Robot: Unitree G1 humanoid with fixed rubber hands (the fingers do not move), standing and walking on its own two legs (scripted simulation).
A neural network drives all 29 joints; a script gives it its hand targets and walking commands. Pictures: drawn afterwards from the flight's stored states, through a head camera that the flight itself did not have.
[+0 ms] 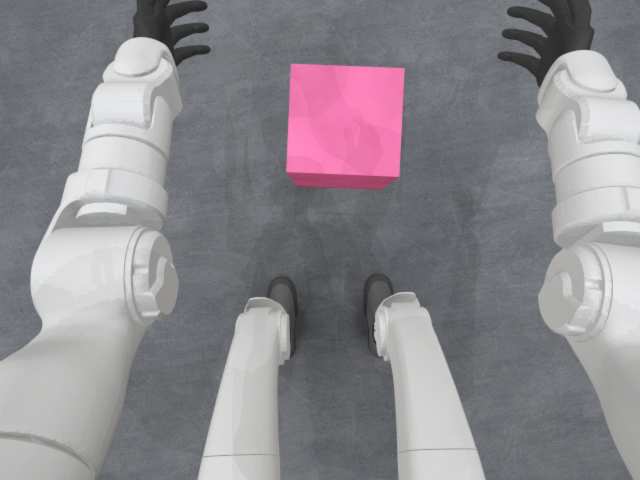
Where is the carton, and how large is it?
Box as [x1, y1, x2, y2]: [286, 64, 404, 189]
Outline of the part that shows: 291,64 286,171 296,185 301,186 380,189 398,177 404,68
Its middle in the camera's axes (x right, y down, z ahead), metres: +0.05 -0.22 +0.85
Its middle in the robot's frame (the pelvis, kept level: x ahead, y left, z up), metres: +0.55 -0.04 -0.53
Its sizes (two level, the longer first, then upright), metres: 0.210 0.200 0.250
